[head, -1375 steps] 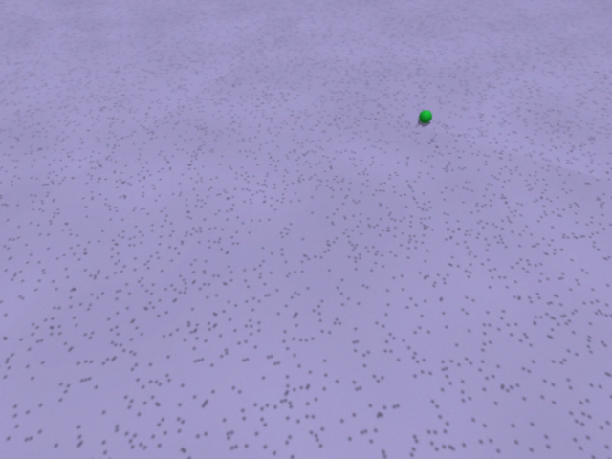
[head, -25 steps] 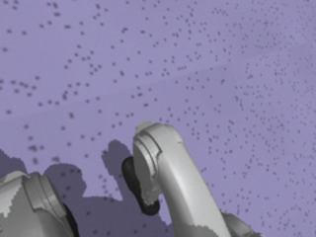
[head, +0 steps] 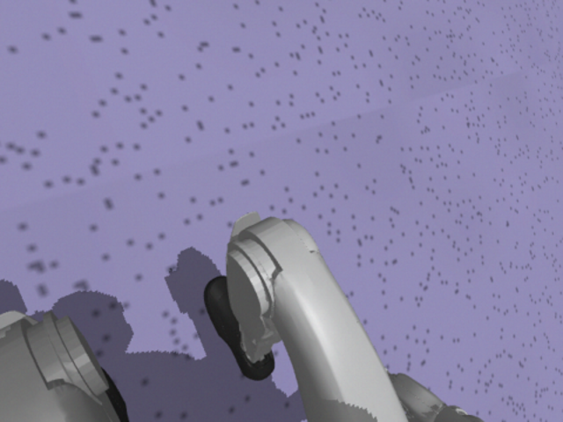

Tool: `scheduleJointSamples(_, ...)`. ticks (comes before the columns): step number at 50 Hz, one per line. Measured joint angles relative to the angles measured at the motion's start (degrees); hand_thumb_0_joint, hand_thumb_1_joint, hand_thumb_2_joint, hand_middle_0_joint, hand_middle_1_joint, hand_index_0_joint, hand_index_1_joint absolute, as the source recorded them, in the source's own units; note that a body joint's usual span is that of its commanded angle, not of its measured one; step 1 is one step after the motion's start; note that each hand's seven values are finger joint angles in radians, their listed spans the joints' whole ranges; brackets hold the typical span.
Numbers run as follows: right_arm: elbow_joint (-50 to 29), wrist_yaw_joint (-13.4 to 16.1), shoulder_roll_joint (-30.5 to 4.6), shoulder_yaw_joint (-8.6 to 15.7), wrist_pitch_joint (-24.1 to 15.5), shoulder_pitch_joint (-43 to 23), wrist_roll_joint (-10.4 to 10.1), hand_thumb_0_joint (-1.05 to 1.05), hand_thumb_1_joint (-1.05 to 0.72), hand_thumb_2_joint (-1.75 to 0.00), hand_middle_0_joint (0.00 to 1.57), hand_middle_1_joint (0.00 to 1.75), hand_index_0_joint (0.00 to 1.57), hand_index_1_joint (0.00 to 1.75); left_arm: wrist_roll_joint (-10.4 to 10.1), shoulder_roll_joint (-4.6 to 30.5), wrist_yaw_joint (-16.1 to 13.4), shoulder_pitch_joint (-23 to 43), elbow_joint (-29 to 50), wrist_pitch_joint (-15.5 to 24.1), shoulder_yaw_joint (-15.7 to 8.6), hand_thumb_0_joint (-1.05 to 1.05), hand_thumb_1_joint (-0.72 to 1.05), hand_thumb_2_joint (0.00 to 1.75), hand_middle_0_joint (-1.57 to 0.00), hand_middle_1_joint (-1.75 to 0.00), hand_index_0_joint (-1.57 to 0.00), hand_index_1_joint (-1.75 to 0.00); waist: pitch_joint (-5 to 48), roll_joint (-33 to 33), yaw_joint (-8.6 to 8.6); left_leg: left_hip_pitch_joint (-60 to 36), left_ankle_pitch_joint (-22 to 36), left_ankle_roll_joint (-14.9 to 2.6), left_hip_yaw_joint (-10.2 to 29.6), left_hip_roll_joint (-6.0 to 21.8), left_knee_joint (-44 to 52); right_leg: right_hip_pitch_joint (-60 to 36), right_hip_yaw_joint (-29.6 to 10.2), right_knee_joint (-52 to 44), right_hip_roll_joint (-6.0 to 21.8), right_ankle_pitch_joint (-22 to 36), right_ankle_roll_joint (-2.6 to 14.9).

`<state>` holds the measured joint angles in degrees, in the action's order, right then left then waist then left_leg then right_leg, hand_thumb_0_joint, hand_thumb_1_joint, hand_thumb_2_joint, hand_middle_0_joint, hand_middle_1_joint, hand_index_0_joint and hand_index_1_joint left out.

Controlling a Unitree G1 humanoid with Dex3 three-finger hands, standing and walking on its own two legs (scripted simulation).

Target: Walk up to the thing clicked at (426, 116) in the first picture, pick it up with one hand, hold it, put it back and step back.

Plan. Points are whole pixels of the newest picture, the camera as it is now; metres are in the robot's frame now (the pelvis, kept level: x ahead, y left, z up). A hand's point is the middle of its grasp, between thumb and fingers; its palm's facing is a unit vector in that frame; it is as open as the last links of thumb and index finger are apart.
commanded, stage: rest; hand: left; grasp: from above
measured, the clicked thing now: out of the picture +0.49 +0.29 -0.27
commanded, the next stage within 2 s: open in 0.20 s
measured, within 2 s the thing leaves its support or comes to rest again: neither
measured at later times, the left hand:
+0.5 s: hand out of the picture +0.46 +0.28 -0.25, palm faces -0.44 -0.15 -0.88, open 9.0 cm
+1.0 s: hand out of the picture +0.47 +0.28 -0.25, palm faces -0.44 -0.16 -0.89, open 13.5 cm
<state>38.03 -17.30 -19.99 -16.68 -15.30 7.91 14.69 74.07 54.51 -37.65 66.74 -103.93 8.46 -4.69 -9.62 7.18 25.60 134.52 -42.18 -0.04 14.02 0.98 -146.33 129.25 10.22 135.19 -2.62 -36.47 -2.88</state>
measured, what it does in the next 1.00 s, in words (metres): stands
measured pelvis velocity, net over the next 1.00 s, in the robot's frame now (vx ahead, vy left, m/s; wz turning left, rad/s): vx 0.00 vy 0.00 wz -0.01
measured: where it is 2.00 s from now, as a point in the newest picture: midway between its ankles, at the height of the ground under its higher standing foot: (187, 389)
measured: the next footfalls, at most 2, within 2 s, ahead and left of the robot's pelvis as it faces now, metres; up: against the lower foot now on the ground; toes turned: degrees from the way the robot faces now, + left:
none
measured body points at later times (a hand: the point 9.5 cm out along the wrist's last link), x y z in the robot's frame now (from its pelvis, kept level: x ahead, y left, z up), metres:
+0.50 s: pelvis +0.00 +0.00 +0.00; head +0.28 +0.12 +0.33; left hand +0.48 +0.29 -0.20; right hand +0.02 -0.25 -0.04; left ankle +0.06 +0.12 -0.27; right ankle +0.12 -0.12 -0.27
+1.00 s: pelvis +0.00 +0.00 +0.01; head +0.29 +0.12 +0.33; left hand +0.49 +0.29 -0.20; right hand +0.02 -0.25 -0.04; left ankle +0.06 +0.12 -0.27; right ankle +0.12 -0.12 -0.27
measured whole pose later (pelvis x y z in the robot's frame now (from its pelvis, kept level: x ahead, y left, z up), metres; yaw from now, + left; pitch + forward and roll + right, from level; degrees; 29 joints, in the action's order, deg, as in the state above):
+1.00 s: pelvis +0.00 +0.00 +0.01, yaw +0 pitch +29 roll -14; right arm 36.6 -16.8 -20.5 -18.0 -15.2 8.6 14.0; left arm 71.1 55.6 -35.3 66.0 -101.4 8.1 -3.5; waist -10.9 7.7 25.6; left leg 133.5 -41.8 0.2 14.6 1.0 -144.8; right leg 128.1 10.8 133.3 -2.7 -36.0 -2.7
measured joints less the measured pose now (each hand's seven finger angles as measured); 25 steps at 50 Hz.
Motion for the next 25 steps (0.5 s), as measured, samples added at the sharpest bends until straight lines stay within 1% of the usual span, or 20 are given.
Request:
scheduleJointSamples(1,-0.2,0.0,-0.1,0.0,-0.1,0.0,-0.1,0.0,-0.91,-0.9,0.2,0.3,0.2,0.3,-0.2,0.0,0.1,0.1,0.1,-0.2,0.1,-0.02,0.11,0.47,-0.57,-0.74,-0.79,-0.71,-0.1,-0.1,0.0,0.0,0.0,-0.03,0.0,0.0,0.0,0.0,0.0,0.0,0.0,0.0,-0.01)
scheduleJointSamples(5,-0.5,-0.1,-0.3,-0.1,-0.2,-0.1,-0.2,0.0,-0.92,-0.9,0.2,0.3,0.2,0.3,-0.7,0.7,0.5,0.4,0.2,-0.7,-0.7,-0.02,0.12,0.47,-0.57,-0.74,-0.79,-0.7,-0.5,-0.2,0.23,0.2,0.2,-0.1,0.0,0.0,0.2,0.1,0.0,-0.3,-0.1,0.2,-0.07)
scheduleJointSamples(7,-0.6,-0.2,-0.3,-0.1,-0.3,0.1,-0.3,0.0,-0.92,-0.9,0.2,0.3,0.2,0.3,-1.1,0.7,1.0,0.3,0.6,-0.9,-0.5,-0.02,0.12,0.47,-0.57,-0.74,-0.79,-0.71,-0.6,-0.2,0.18,0.1,0.2,-0.06,0.0,0.1,0.3,0.1,0.0,-0.3,-0.1,0.3,-0.05)
scheduleJointSamples(10,-0.3,-0.1,-0.2,-0.1,0.0,0.5,-0.4,0.0,-0.92,-0.9,0.2,0.3,0.2,0.3,-1.6,0.6,1.4,-0.4,1.5,-0.9,-1.1,-0.02,0.12,0.47,-0.57,-0.74,-0.79,-0.71,-0.5,-0.3,-0.11,0.0,0.1,0.11,0.1,0.1,0.4,0.1,0.1,-0.5,-0.1,0.2,0.09)
scheduleJointSamples(13,-0.2,0.0,-0.1,-0.2,0.5,0.8,-0.5,0.0,-0.92,-0.9,0.2,0.3,0.2,0.3,-1.9,0.5,1.9,-1.1,1.7,-0.7,-0.7,-0.02,0.12,0.46,-0.57,-0.74,-0.79,-0.71,-0.2,-0.4,-0.29,-0.1,0.0,0.26,0.2,0.1,0.6,0.1,0.2,-0.6,-0.1,0.2,0.23)
scheduleJointSamples(18,-0.3,0.4,-0.1,-0.5,0.9,0.7,-0.6,0.0,-0.91,-0.9,0.2,0.3,0.2,0.3,-2.7,0.5,2.5,-1.5,1.4,0.2,0.7,-0.02,0.13,0.46,-0.56,-0.74,-0.78,-0.71,-0.3,-0.2,-0.44,-0.6,0.1,0.26,0.3,0.1,0.8,-0.4,0.3,-0.8,-0.1,0.3,0.23)
scheduleJointSamples(21,-0.4,0.9,-0.1,-0.4,1.0,0.6,-0.8,0.0,-0.91,-0.9,0.2,0.3,0.2,0.3,-2.6,0.6,2.7,-1.5,1.6,0.9,0.7,-0.02,0.14,0.48,-0.54,-0.76,-0.75,-0.73,-0.5,-0.1,-0.57,-0.6,0.3,0.11,0.3,0.1,0.8,-0.5,0.3,-1.0,-0.1,0.5,0.12)
scheduleJointSamples(25,-0.5,0.9,0.0,-0.8,1.0,0.4,-0.4,0.0,-0.91,-0.9,0.2,0.3,0.2,0.3,-1.9,0.4,2.1,-1.5,1.8,1.5,1.8,-0.01,0.12,0.53,-0.49,-0.8,-0.66,-0.76,-0.5,0.3,-0.55,-0.8,0.4,0.04,0.4,0.1,0.8,-0.9,0.4,-1.1,-0.1,0.6,0.02)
